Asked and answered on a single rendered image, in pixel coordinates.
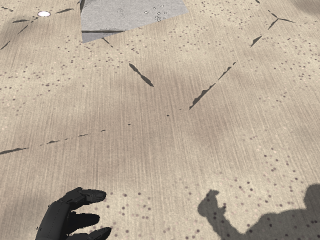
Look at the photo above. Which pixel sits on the left robot hand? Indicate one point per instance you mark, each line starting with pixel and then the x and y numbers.
pixel 59 222

